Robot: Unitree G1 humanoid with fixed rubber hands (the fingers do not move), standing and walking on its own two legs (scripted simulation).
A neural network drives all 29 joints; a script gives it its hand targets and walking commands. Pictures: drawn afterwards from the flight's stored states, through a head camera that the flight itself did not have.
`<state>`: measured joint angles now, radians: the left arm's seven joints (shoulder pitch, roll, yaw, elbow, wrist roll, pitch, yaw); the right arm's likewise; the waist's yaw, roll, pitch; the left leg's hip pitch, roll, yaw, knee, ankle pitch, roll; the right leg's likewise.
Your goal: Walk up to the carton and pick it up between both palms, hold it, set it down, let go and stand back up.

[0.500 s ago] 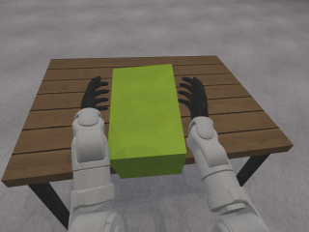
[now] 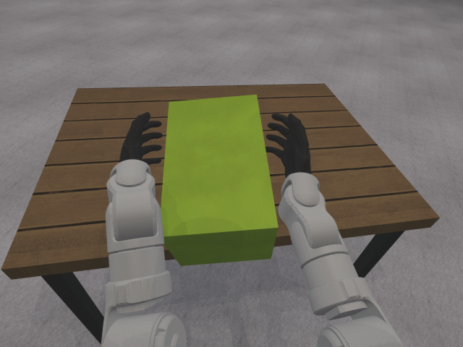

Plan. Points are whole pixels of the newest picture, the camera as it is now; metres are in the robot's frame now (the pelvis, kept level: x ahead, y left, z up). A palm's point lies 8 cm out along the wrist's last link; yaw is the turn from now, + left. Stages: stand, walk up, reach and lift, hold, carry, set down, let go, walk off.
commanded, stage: hold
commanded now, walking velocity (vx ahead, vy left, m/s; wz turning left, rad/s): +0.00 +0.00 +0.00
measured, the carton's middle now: (219, 179) +0.39 +0.01 +0.10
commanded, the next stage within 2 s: none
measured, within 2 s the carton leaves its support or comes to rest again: neither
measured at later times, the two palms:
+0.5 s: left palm (134, 162) +0.36 +0.14 +0.18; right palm (295, 166) +0.35 -0.11 +0.17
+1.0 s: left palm (136, 157) +0.36 +0.14 +0.18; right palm (296, 161) +0.35 -0.11 +0.18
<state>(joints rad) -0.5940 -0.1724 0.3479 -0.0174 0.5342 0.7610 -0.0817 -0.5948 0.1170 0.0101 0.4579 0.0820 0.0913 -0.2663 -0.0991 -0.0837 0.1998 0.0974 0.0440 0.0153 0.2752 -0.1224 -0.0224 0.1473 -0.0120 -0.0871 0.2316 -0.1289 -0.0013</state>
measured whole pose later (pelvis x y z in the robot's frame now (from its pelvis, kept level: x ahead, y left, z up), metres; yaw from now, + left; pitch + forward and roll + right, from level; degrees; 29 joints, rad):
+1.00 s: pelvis +0.00 +0.00 +0.00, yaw +1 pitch -14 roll +0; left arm -0.63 -0.16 0.35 0.01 0.54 0.77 -0.07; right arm -0.62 0.13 -0.03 0.46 0.06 0.11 -0.26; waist -0.11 -0.09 0.19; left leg 0.08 0.04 0.01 0.28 -0.12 -0.02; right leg 0.13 -0.02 -0.10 0.24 -0.13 0.00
